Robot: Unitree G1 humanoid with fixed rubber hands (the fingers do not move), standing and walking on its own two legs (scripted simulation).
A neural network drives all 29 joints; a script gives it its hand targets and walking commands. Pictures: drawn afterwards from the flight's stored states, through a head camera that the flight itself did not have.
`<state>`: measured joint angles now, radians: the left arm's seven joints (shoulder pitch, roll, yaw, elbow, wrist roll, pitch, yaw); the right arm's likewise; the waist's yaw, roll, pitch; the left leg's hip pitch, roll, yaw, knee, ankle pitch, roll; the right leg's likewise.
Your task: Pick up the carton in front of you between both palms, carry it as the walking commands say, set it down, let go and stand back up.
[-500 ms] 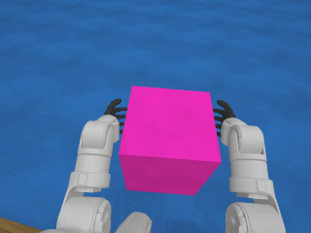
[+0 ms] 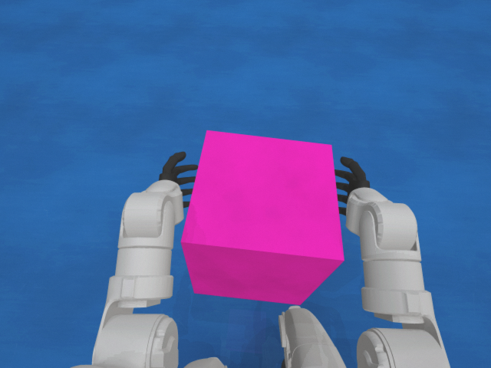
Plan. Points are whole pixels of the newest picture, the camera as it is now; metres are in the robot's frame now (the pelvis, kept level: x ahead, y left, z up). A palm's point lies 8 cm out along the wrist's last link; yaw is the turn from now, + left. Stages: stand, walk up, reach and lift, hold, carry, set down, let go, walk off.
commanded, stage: carry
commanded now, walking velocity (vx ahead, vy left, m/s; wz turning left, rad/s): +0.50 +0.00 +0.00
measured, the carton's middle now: (257, 225) +0.34 -0.02 -0.02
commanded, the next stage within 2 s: none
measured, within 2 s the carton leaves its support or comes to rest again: neither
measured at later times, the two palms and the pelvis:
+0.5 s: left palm (165, 52) +0.64 +0.14 +0.13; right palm (313, 48) +0.66 -0.16 +0.12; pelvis +0.34 -0.04 +0.04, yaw +3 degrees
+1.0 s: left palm out of the picture +0.89 +0.16 +0.12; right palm out of the picture +0.89 -0.14 +0.12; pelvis +0.63 +0.01 +0.03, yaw -1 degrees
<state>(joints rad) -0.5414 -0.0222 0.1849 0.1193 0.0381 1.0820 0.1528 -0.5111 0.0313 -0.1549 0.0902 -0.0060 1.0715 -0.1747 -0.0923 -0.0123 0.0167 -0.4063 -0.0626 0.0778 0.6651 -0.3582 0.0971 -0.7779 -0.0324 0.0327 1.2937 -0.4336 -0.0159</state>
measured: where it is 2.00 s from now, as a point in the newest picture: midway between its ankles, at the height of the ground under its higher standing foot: (240, 181)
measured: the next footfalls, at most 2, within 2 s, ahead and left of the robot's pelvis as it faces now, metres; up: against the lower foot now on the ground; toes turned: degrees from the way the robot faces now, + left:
right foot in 0.18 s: +0.33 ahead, -0.12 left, +0.00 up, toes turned -3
left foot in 0.66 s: +0.60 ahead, +0.10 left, +0.00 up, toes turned +11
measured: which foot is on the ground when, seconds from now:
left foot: down 0.00-0.18, up 0.20-0.64, down 0.66-1.00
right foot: up 0.00-0.16, down 0.18-0.68, up 0.70-1.00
